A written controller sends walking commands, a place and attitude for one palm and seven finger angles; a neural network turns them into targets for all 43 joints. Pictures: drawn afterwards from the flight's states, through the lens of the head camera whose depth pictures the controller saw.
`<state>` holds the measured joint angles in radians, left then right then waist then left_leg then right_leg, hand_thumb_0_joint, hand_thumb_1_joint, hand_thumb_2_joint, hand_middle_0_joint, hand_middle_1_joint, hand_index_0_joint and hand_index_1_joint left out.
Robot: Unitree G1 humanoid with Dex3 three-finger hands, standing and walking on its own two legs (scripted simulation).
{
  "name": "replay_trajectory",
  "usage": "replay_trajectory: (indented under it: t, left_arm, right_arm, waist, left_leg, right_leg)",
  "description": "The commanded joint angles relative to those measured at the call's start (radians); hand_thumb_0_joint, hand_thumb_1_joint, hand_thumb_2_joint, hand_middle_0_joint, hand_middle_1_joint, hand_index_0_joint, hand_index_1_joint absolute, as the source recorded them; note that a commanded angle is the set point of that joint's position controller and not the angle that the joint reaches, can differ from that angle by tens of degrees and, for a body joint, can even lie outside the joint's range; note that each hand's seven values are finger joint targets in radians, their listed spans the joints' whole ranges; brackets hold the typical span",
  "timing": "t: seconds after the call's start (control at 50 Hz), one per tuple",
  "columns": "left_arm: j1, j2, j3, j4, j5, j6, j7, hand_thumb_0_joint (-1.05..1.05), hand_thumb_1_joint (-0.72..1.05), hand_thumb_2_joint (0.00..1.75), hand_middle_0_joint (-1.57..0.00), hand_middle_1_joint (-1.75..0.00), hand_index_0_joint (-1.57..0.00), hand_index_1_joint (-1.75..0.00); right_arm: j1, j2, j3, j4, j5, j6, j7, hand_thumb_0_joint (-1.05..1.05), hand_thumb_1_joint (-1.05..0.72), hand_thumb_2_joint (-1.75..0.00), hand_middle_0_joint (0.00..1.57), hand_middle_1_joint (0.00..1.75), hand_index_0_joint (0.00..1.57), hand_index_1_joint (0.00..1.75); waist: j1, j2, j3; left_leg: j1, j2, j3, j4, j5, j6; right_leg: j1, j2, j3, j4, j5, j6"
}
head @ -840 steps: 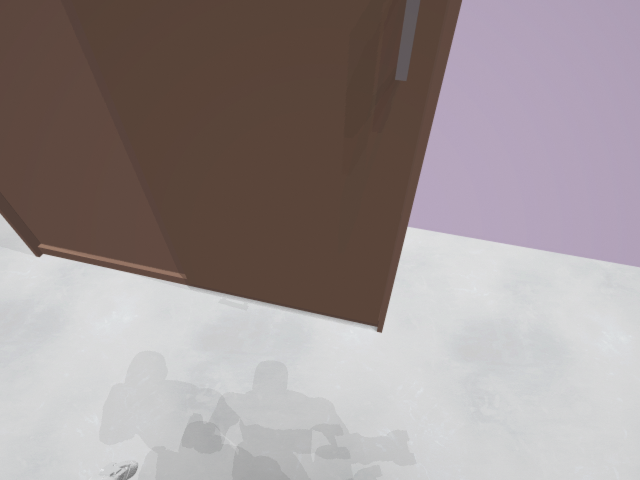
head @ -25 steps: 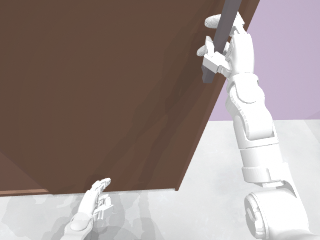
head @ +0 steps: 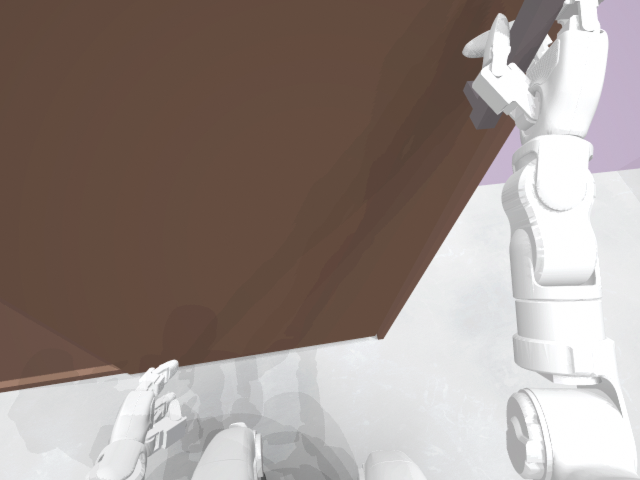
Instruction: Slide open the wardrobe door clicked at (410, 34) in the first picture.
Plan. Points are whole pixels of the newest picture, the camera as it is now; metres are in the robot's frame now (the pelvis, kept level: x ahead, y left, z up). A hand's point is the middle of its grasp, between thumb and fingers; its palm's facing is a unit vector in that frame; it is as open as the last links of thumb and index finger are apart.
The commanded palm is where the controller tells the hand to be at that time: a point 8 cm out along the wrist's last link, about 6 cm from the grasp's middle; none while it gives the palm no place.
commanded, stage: step sideways, sliding the door along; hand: right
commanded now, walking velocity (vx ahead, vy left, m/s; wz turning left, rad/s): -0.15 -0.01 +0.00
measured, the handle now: (524, 8) +0.45 -0.19 +0.29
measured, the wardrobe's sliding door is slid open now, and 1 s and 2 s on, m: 0.01 0.20 0.39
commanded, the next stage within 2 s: none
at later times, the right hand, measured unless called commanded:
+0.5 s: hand (384, 86) +0.40 -0.07 +0.25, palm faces +0.20 +0.98 -0.08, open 7.1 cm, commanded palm +0.37 -0.04 +0.26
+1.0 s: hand (276, 103) +0.39 +0.02 +0.25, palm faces +0.11 +0.99 -0.10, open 7.7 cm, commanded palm +0.36 +0.03 +0.24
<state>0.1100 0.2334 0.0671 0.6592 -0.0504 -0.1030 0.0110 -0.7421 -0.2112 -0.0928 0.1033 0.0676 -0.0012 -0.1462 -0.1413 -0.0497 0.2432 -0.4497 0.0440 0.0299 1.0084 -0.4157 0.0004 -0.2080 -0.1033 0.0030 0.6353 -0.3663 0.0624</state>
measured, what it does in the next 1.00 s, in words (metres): steps to the left: left foot, then right foot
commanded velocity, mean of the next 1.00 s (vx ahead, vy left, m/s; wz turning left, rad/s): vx -0.28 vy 0.17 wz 0.17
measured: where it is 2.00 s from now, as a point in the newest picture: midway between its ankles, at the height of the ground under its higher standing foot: outside the picture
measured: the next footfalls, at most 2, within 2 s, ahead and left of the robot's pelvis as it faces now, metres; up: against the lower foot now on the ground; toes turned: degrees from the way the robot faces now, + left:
left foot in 0.10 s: +0.07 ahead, +0.17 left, +0.00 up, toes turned +3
right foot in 0.66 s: +0.06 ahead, -0.10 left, +0.00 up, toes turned -11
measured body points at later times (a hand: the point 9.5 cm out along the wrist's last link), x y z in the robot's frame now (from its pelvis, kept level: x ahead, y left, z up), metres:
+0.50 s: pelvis +0.07 +0.05 +0.00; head +0.15 +0.07 +0.44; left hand +0.33 +0.20 -0.10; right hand +0.38 -0.12 +0.26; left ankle +0.07 +0.15 -0.72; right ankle -0.01 -0.12 -0.72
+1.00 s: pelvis +0.08 +0.12 -0.01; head +0.15 +0.12 +0.43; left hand +0.34 +0.26 -0.08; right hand +0.38 -0.04 +0.25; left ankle +0.15 +0.24 -0.72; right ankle +0.03 -0.09 -0.72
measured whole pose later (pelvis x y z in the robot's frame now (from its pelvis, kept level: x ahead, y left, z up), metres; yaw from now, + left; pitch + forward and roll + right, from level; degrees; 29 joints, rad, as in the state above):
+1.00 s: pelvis +0.08 +0.12 -0.01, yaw -1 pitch -6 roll +1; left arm 0.05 0.12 -0.03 0.49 -0.03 -0.14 -0.07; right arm -0.33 -0.13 0.12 -0.43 -0.01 -0.02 -0.15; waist -0.14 -0.06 0.25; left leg -0.34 0.02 0.08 0.73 -0.17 -0.01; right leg -0.12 -0.27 -0.10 0.68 -0.40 0.13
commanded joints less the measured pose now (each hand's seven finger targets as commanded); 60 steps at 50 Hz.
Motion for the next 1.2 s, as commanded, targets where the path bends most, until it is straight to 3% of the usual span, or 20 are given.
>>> replay_trajectory:
  t: [0.0,0.04,0.1,0.16,0.22,0.26,0.42,0.46,0.48,0.5,0.52,0.6,0.64,0.66,0.9,0.94,0.98,1.02,1.12,1.18]
  left_arm:
    - [-0.082,0.066,-0.009,-0.174,0.000,-0.083,-0.009,0.00,0.90,0.90,-0.20,-0.30,-0.20,-0.30]
    - [-0.091,0.069,-0.016,-0.190,-0.001,-0.103,-0.009,0.00,0.90,0.90,-0.20,-0.30,-0.20,-0.30]
    - [-0.099,0.049,-0.022,-0.188,0.007,-0.116,0.006,0.00,0.90,0.90,-0.20,-0.30,-0.20,-0.30]
    - [-0.124,0.024,-0.020,-0.194,0.006,-0.093,0.016,0.00,0.90,0.90,-0.20,-0.30,-0.20,-0.30]
    - [-0.134,0.046,-0.016,-0.198,0.016,-0.097,0.013,0.00,0.90,0.90,-0.20,-0.30,-0.20,-0.30]
    - [-0.115,0.056,-0.006,-0.238,0.015,-0.097,-0.016,0.00,0.90,0.90,-0.20,-0.30,-0.20,-0.30]
    - [-0.146,0.046,-0.033,-0.278,0.028,-0.108,-0.040,0.00,0.90,0.90,-0.20,-0.30,-0.20,-0.30]
    - [-0.148,0.044,-0.034,-0.276,0.014,-0.106,-0.040,0.00,0.90,0.90,-0.20,-0.30,-0.20,-0.30]
    - [-0.156,0.049,-0.028,-0.273,0.008,-0.094,-0.037,0.00,0.90,0.90,-0.20,-0.30,-0.20,-0.30]
    - [-0.192,0.038,-0.027,-0.287,0.010,-0.084,-0.034,0.00,0.90,0.90,-0.20,-0.30,-0.20,-0.30]
    - [-0.178,0.023,-0.013,-0.291,0.018,-0.084,-0.035,0.00,0.90,0.90,-0.20,-0.30,-0.20,-0.30]
    - [-0.159,-0.003,-0.037,-0.245,0.035,-0.066,-0.044,0.00,0.90,0.90,-0.20,-0.30,-0.20,-0.30]
    - [-0.178,0.063,0.004,-0.289,0.031,-0.049,-0.076,0.00,0.90,0.90,-0.20,-0.30,-0.20,-0.30]
    - [-0.169,0.092,0.019,-0.306,0.014,-0.032,-0.095,0.00,0.90,0.90,-0.20,-0.30,-0.20,-0.30]
    - [-0.237,0.016,-0.034,-0.307,0.013,-0.052,-0.059,0.00,0.90,0.90,-0.20,-0.30,-0.20,-0.30]
    - [-0.239,0.007,-0.035,-0.296,-0.002,-0.060,-0.056,0.00,0.90,0.90,-0.20,-0.30,-0.20,-0.30]
    - [-0.233,-0.014,-0.038,-0.278,-0.008,-0.073,-0.042,0.00,0.90,0.90,-0.20,-0.30,-0.20,-0.30]
    - [-0.185,-0.014,-0.014,-0.269,0.011,-0.086,-0.043,0.00,0.90,0.90,-0.20,-0.30,-0.20,-0.30]
    - [-0.165,-0.006,-0.013,-0.202,0.014,-0.068,-0.055,0.00,0.90,0.90,-0.20,-0.30,-0.20,-0.30]
    - [-0.190,0.053,0.016,-0.296,0.005,-0.017,-0.085,0.00,0.90,0.90,-0.20,-0.30,-0.20,-0.30]
  right_arm:
    - [-0.567,0.183,0.365,-0.470,0.003,-0.164,0.111,0.00,-0.90,-0.90,0.45,1.40,0.45,1.40]
    - [-0.504,0.172,0.364,-0.499,-0.007,-0.166,0.114,0.00,-0.90,-0.90,0.45,1.40,0.45,1.40]
    - [-0.423,0.112,0.338,-0.545,-0.035,-0.164,0.110,0.00,-0.90,-0.90,0.45,1.40,0.45,1.40]
    - [-0.323,0.119,0.354,-0.636,-0.042,-0.179,0.107,0.00,-0.90,-0.90,0.45,1.40,0.45,1.40]
    - [-0.294,0.197,0.428,-0.761,-0.034,-0.199,0.108,0.00,-0.90,-0.90,0.45,1.40,0.45,1.40]
    - [-0.282,0.252,0.476,-0.801,-0.025,-0.211,0.122,0.00,-0.90,-0.90,0.45,1.40,0.45,1.40]
    - [-0.210,0.230,0.479,-0.816,-0.027,-0.192,0.119,0.00,-0.90,-0.90,0.45,1.40,0.45,1.40]
    - [-0.180,0.207,0.457,-0.835,-0.039,-0.192,0.113,0.00,-0.90,-0.90,0.45,1.40,0.45,1.40]
    - [-0.152,0.168,0.440,-0.858,-0.055,-0.189,0.105,0.00,-0.90,-0.90,0.45,1.40,0.45,1.40]
    - [-0.097,0.145,0.421,-0.860,-0.063,-0.187,0.097,0.00,-0.90,-0.90,0.45,1.40,0.45,1.40]
    - [-0.040,0.153,0.431,-0.867,-0.048,-0.193,0.103,0.00,-0.90,-0.90,0.45,1.40,0.45,1.40]
    - [-0.035,0.203,0.506,-1.003,-0.048,-0.247,0.114,0.00,-0.90,-0.90,0.45,1.40,0.45,1.40]
    - [0.032,0.216,0.521,-1.000,-0.042,-0.273,0.139,0.00,-0.90,-0.90,0.45,1.40,0.45,1.40]
    - [0.021,0.202,0.500,-0.927,-0.062,-0.262,0.136,0.00,-0.90,-0.90,0.45,1.40,0.45,1.40]
    - [-0.017,0.185,0.438,-0.823,-0.064,-0.202,0.096,0.00,-0.90,-0.90,0.45,1.40,0.45,1.40]
    - [-0.047,0.166,0.423,-0.848,-0.069,-0.209,0.087,0.00,-0.90,-0.90,0.45,1.40,0.45,1.40]
    - [-0.088,0.109,0.388,-0.846,-0.070,-0.199,0.069,0.00,-0.90,-0.90,0.45,1.40,0.45,1.40]
    - [0.023,0.073,0.359,-0.880,-0.043,-0.180,0.060,0.00,-0.90,-0.90,0.45,1.40,0.45,1.40]
    - [-0.049,0.113,0.376,-0.940,-0.033,-0.237,0.062,0.00,-0.90,-0.90,0.45,1.40,0.45,1.40]
    - [-0.042,0.163,0.400,-0.833,-0.022,-0.227,0.100,0.00,-0.90,-0.90,0.45,1.40,0.45,1.40]
  waist:
    - [0.182,-0.218,-0.554]
    - [0.170,-0.230,-0.539]
    - [0.181,0.025,-0.558]
    - [0.125,0.273,-0.591]
    - [0.146,0.106,-0.726]
    - [0.154,-0.107,-0.694]
    - [0.153,-0.143,-0.516]
    - [0.137,0.018,-0.519]
    - [0.143,0.207,-0.553]
    - [0.117,0.369,-0.590]
    - [0.093,0.452,-0.570]
    - [0.159,0.266,-0.653]
    - [0.129,-0.054,-0.733]
    - [0.124,-0.078,-0.663]
    - [0.145,-0.194,-0.394]
    - [0.137,-0.103,-0.416]
    - [0.161,0.101,-0.418]
    - [0.126,0.422,-0.466]
    - [0.177,0.241,-0.655]
    - [0.135,-0.179,-0.663]
  left_leg:
    - [-0.003,-0.013,0.033,-0.236,0.053,-0.010]
    - [0.134,-0.030,0.066,-0.427,0.246,-0.015]
    - [0.374,0.103,-0.061,-0.505,1.121,-0.005]
    - [0.604,0.192,-0.211,-0.411,1.461,0.055]
    - [0.365,0.071,-0.045,-0.297,1.145,-0.031]
    - [0.004,-0.022,0.005,-0.209,0.223,-0.035]
    - [0.045,-0.014,0.024,-0.308,0.219,-0.023]
    - [0.152,-0.012,0.022,-0.480,0.626,-0.020]
    - [0.324,0.070,-0.073,-0.513,1.191,0.015]
    - [0.594,0.177,-0.284,-0.430,1.736,0.112]
    - [0.633,0.237,-0.363,-0.405,1.825,0.133]
    - [0.492,0.131,-0.177,-0.239,1.492,0.095]
    - [-0.078,-0.033,-0.057,0.028,0.111,-0.001]
    - [-0.191,-0.076,-0.063,0.106,-0.169,0.005]
    - [0.108,-0.026,0.041,-0.173,0.143,-0.018]
    - [0.231,-0.016,0.031,-0.388,0.328,-0.013]
    - [0.309,0.109,-0.064,-0.553,0.994,0.006]
    - [0.296,0.272,-0.411,-0.599,1.261,0.116]
    - [0.438,0.138,-0.143,-0.406,1.136,0.080]
    - [0.045,-0.014,-0.071,-0.024,0.008,0.003]
  right_leg:
    - [0.481,-0.181,0.026,-0.048,0.958,-0.185]
    - [0.425,-0.139,-0.048,0.021,0.946,-0.139]
    - [0.172,-0.004,-0.114,0.136,0.644,-0.057]
    - [-0.104,0.075,-0.050,0.118,-0.020,-0.061]
    - [0.291,-0.049,-0.065,-0.086,0.799,-0.100]
    - [0.599,-0.196,-0.007,-0.051,1.309,-0.172]
    - [0.399,-0.252,-0.108,0.024,1.030,-0.164]
    - [0.338,-0.183,-0.143,0.218,0.950,-0.126]
    - [0.164,-0.093,-0.149,0.312,0.690,-0.090]
    - [-0.119,0.052,-0.133,0.401,0.066,-0.047]
    - [-0.236,0.080,-0.035,0.393,-0.282,-0.044]
    - [0.094,-0.014,-0.065,-0.125,0.257,-0.047]
    - [0.650,-0.348,0.113,-0.149,1.375,-0.192]
    - [0.680,-0.374,0.077,-0.144,1.428,-0.220]
    - [0.262,-0.336,-0.145,-0.065,0.955,-0.148]
    - [0.216,-0.276,-0.130,0.110,0.789,-0.123]
    - [0.080,-0.094,-0.161,0.234,0.195,-0.065]
    - [-0.060,0.090,-0.041,0.384,-0.345,-0.036]
    - [0.198,-0.005,-0.125,-0.172,0.213,-0.035]
    - [0.429,-0.416,0.117,-0.218,0.889,-0.239]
